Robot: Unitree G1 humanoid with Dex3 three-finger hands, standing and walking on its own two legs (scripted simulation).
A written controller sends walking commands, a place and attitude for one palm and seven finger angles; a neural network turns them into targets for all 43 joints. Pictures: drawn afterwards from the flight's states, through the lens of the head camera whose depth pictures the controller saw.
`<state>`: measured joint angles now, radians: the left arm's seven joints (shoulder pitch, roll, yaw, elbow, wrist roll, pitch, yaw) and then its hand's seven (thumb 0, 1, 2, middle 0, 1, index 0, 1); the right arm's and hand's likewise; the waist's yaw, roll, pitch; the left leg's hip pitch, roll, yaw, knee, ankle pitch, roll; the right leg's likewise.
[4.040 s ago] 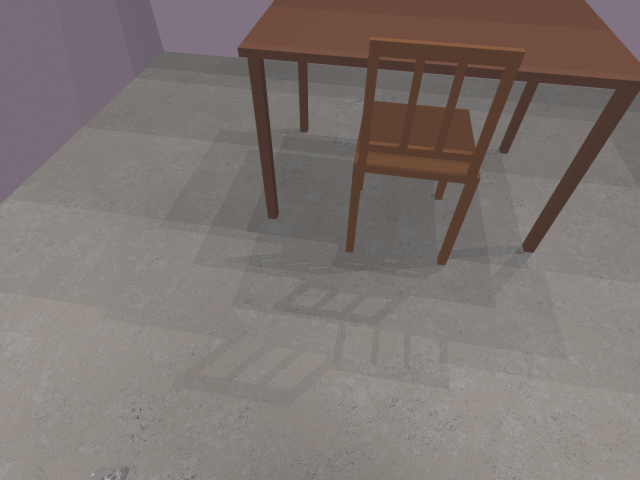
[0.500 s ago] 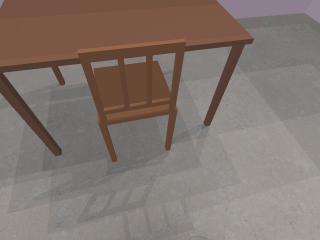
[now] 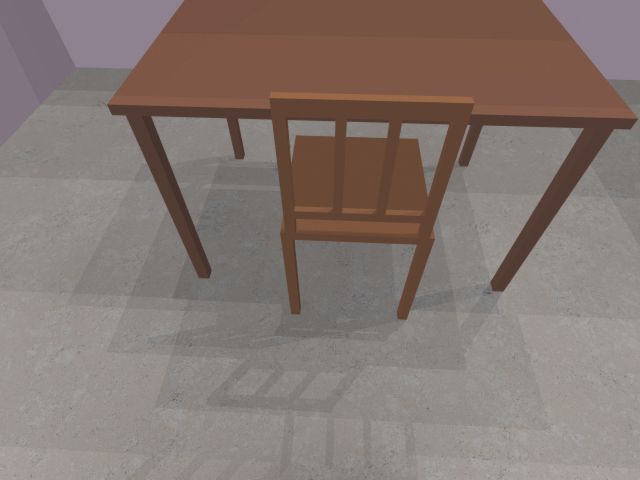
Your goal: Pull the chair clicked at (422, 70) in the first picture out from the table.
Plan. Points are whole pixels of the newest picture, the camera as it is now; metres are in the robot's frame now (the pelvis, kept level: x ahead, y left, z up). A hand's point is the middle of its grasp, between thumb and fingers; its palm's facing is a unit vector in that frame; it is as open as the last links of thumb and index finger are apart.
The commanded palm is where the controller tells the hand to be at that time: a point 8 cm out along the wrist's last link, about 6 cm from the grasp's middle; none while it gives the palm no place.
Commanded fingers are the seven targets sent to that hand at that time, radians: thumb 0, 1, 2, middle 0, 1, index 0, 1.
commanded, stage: take the last steps up to it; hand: left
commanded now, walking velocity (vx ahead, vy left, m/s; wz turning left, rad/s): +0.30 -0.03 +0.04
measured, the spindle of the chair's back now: (339, 168) +0.75 +0.04 -0.10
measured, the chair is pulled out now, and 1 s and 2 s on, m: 0.00 0.00 0.00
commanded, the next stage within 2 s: come to a stop and stand still in 0.80 s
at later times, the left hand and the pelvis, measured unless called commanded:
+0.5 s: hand (219, 456) +0.17 +0.18 -0.18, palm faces -0.03 -0.98 -0.19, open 7.4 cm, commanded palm none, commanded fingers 0.00 0.90 0.90 -0.20 -0.30 -0.20 -0.30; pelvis +0.11 -0.01 -0.02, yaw -1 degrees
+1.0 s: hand (247, 409) +0.25 +0.15 -0.20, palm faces +0.08 -0.99 -0.13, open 7.4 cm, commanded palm none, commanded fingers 0.00 0.90 0.90 -0.20 -0.30 -0.20 -0.30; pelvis +0.27 -0.01 -0.01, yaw -1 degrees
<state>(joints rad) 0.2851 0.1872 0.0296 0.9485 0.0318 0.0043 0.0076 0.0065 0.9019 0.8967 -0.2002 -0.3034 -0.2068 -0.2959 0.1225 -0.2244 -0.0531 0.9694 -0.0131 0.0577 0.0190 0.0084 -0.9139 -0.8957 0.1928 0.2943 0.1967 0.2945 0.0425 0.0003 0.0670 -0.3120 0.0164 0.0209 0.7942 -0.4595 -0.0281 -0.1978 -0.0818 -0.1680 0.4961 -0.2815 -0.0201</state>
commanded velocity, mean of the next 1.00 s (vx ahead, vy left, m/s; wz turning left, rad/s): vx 0.18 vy -0.04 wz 0.01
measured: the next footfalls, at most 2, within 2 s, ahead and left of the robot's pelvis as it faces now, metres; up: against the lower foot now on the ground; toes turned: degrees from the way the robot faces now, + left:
left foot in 0.08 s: +0.01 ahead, +0.13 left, +0.00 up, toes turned +4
right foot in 0.50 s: +0.23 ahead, -0.12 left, +0.00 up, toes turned -8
